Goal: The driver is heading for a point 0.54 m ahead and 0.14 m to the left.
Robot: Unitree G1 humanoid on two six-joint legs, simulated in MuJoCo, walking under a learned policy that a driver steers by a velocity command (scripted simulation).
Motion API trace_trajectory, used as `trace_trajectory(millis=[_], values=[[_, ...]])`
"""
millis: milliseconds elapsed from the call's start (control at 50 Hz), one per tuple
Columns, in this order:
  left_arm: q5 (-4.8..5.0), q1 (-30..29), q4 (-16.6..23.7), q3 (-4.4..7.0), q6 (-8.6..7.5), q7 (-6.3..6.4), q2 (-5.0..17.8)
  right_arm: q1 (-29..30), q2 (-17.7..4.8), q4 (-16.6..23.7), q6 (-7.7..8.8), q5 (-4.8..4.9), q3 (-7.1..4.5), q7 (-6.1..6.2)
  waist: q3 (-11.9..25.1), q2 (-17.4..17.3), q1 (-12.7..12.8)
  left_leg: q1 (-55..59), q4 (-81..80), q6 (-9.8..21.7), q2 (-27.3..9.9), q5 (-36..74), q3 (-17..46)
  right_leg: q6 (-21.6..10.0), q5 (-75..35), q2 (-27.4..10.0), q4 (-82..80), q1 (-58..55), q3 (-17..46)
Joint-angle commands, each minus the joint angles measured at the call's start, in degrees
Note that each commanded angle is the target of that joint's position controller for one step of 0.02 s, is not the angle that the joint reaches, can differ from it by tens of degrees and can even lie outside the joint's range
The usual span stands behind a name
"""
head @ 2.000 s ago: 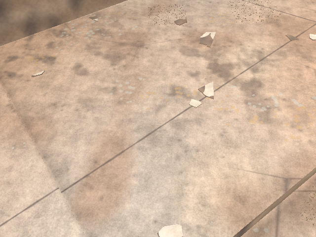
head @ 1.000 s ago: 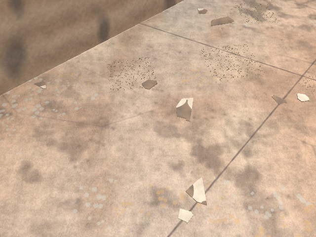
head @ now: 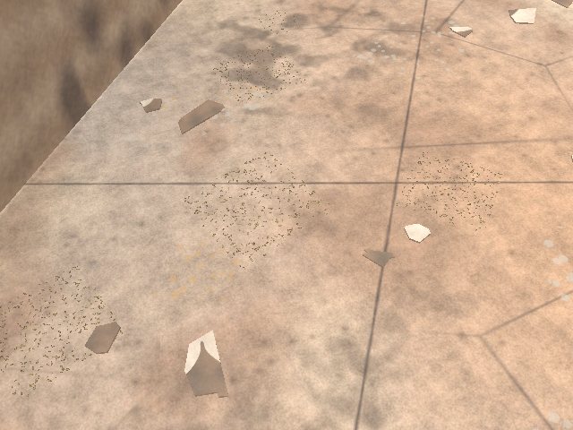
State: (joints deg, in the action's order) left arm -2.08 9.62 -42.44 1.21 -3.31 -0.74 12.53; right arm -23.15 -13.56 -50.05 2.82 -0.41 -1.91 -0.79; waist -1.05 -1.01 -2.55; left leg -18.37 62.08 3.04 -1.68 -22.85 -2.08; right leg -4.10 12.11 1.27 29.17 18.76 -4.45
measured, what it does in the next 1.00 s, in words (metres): walks ahead, turning left: left foot, then right foot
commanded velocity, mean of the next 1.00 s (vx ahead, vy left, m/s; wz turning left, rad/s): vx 0.40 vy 0.00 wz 0.35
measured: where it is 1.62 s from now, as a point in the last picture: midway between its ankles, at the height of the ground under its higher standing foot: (237, 423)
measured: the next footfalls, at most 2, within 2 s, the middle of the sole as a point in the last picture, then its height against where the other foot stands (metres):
left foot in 0.42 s outside the picture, level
right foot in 0.92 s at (261, 371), level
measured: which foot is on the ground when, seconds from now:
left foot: up 0.00-0.40, down 0.42-0.94, up 0.96-1.00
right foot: down 0.00-0.44, up 0.46-0.90, down 0.92-1.00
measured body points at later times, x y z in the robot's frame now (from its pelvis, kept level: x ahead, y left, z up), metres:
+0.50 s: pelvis +0.25 +0.07 -0.02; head +0.29 +0.08 +0.43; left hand +0.22 +0.33 -0.16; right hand +0.47 -0.15 -0.12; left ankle +0.32 +0.13 -0.74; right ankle +0.11 -0.09 -0.64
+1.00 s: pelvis +0.47 +0.11 -0.01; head +0.51 +0.11 +0.44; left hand +0.50 +0.39 -0.12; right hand +0.62 -0.12 -0.15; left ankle +0.32 +0.14 -0.69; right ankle +0.59 +0.07 -0.74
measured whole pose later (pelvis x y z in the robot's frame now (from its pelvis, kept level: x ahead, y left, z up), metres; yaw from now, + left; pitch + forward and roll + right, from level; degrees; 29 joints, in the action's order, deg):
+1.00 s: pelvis +0.47 +0.11 -0.01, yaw +25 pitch +0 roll +1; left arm -0.8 9.6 -45.2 0.6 -3.3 0.6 12.8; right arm -18.1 -14.8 -49.1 1.3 0.0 -2.4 1.3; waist -4.0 -0.9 -1.8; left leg -10.9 49.4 3.5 8.4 -30.0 5.6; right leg -4.1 7.6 1.4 30.4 22.9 -2.8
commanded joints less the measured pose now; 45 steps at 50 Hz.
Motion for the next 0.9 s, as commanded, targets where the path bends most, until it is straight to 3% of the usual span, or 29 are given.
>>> trace_trajectory(millis=[20,60,120,220,300,360,380,400,420,440,460,480,500,520,540,580,640,700,820,860,900], values=[[0.86,6.82,-0.36,1.79,-1.14,0.58,5.3,-0.4,-4.99,3.41,-0.26,-0.66,-1.4,-0.35,1.01,6.34,2.11,-15.28,1.88,0.06,-3.29,4.02,4.5,-6.27,-10.81,-15.5,-17.63,-13.86,15.11],[0.86,7.8,-1.35,1.86,-2.16,0.7,5.38,-0.64,-4.18,2.79,-1.33,-1.15,-1.66,-1.06,0.46,6.11,1.3,-14.45,1.93,-0.51,-2.37,6.87,4.37,-6.02,-14.37,-14.8,-19.81,-12.01,11.43],[0.95,9.96,-3.11,2.32,-2.88,0.82,6.44,4.75,-3.27,4.16,-1.77,-1.22,-1.77,-1.65,-1.97,5.07,1.6,-19.74,-0.64,-1.18,-3.06,12.88,4.8,-6.06,-16.14,-14.89,-22.21,-12.64,6.59],[0.95,11.58,-4.89,2.35,-2.99,0.97,6.67,14.95,-2.18,7.37,-1.54,-1.28,-1.02,-2.41,-4.33,5.18,3.42,-20.39,-14.56,-1.2,-2.94,22.64,1.56,-4.95,-18.8,-13.58,-22.51,-14.11,-1.26],[0.88,14.8,-7.02,2.78,-2.57,1.67,8.38,20.99,-2.46,10.29,-1.47,-1.6,-0.66,-3.15,-5.55,4.66,4.99,-18.46,-23.63,1.37,-1.97,21.34,-2.57,-3.98,-24.44,-15.63,-20.26,-20.07,-4.38],[0.6,14.54,-7.75,3.15,-1.74,2.2,10.34,19.15,-3.58,10.71,-1.57,-1.79,-1.25,-2.79,-2.87,5.71,3.47,-12.77,-26.32,4.6,2.22,13.67,-6.13,-2.6,-46.07,-16.34,-10.92,-25.02,-7.3],[0.41,14.16,-7.85,3.38,-1.25,2.36,11.3,15.59,-4.43,9.99,-1.53,-1.89,-1.73,-2.5,-0.32,6.29,1.8,-8.51,-26.69,5.96,4.45,10.33,-7.07,-2.25,-53.39,-16.31,-4.06,-25.81,-8.14],[0.39,13.81,-7.71,3.58,-0.66,2.42,12.12,9.19,-5.63,8.24,-1.21,-2.09,-2.49,-2.12,3.63,5.93,-0.92,-0.97,-28.97,7.42,6.78,8.9,-7.09,-1.8,-53.99,-15.76,6.11,-24.42,-8.83],[0.53,13.25,-6.91,3.45,-0.43,2.38,12.08,0.06,-8.31,5.49,-0.79,-2.78,-3.77,-1.43,8.86,3.06,-5.13,12.79,-32.43,9.7,5.86,9.45,-3.03,-0.33,-43.96,-14.22,20.43,-16.24,-9.58],[1.6,15.03,-3.5,2.15,-0.74,1.66,6.78,-4.04,-15.45,5.41,-0.85,-2.98,-5.82,-0.45,15.44,-7.89,-4.68,30.22,-34.48,16.1,-10.44,4.13,21.51,2.49,-11.76,-8.25,41.57,4.26,-9.94],[1.31,12.24,-0.85,2.47,-1.21,1.0,7.68,-2.45,-17.84,6.54,-1.31,-0.77,-6.3,-0.57,20.24,-10.58,-3.48,36.25,-44.47,21.89,-18.95,9.76,47.65,4.19,18.91,1.69,53.88,17.97,1.11],[0.89,6.32,0.41,2.46,-1.58,0.71,8.51,-0.59,-16.54,6.06,-1.77,-0.05,-6.14,-0.22,13.06,-3.65,-3.77,32.37,-45.23,19.91,-16.88,11.33,38.79,3.56,13.5,-2.55,54.14,23.83,7.02],[1.29,5.44,0.66,1.95,-2.25,0.58,7.77,1.93,-13.29,5.76,-1.75,0.09,-5.3,0.24,6.01,-0.78,-1.82,23.86,-45.71,17.82,-15.32,15.9,31.34,3.31,8.52,-5.02,49.67,23.36,6.33],[0.96,6.05,0.04,1.95,-2.28,0.67,7.42,4.31,-10.85,5.85,-1.56,0.01,-4.56,0.39,2.22,1.93,0.85,16.81,-46.6,14.92,-11.96,21.14,26.1,3.34,6.7,-6.84,43.96,19.97,6.28],[-0.1,6.91,0.0,1.92,-1.37,0.69,7.31,6.28,-9.3,5.99,-1.27,0.42,-4.02,0.52,0.77,1.54,3.0,11.67,-47.39,13.41,-9.1,25.36,22.11,4.01,6.45,-7.74,40.61,16.42,6.48],[-1.0,8.73,-0.33,1.79,0.68,0.35,6.69,6.8,-8.68,6.47,-0.23,0.51,-3.65,0.24,2.22,0.17,4.41,8.1,-48.37,13.2,-6.62,30.63,18.6,5.23,5.99,-7.74,37.69,12.57,5.79],[-0.52,6.25,0.52,1.71,1.76,0.16,5.98,4.58,-10.06,5.79,0.57,0.27,-3.86,0.17,0.72,-0.15,4.22,7.12,-48.91,12.36,-5.27,41.81,15.06,6.73,1.31,-7.32,31.78,14.56,4.17],[-0.23,1.93,1.68,1.49,1.81,0.31,5.57,1.82,-9.28,4.77,0.45,0.39,-3.4,0.44,0.98,-1.74,2.62,9.81,-45.85,8.69,-3.59,56.4,11.1,6.85,-4.15,-6.3,24.67,15.43,3.18],[0.67,-3.96,2.78,0.87,1.27,0.47,5.49,-1.11,-8.42,3.63,-0.58,-0.26,-2.58,1.59,1.86,-3.6,-0.89,17.42,-41.74,5.97,-4.43,58.91,11.43,4.57,-9.49,-3.09,11.23,13.28,2.68],[0.57,-2.39,2.05,0.96,0.76,0.73,6.06,-0.22,-8.49,3.48,-0.77,-0.63,-2.42,1.93,1.61,-3.88,-0.17,17.94,-38.86,5.68,-5.33,59.91,12.6,3.17,-7.04,-1.78,7.3,9.32,3.08],[0.41,4.0,-0.37,1.49,0.03,1.34,7.31,2.01,-9.08,3.53,-0.55,-0.3,-2.44,2.28,2.24,-3.42,2.93,17.69,-33.04,4.55,-5.23,61.41,14.03,1.12,-7.02,-0.33,0.36,1.35,3.45]])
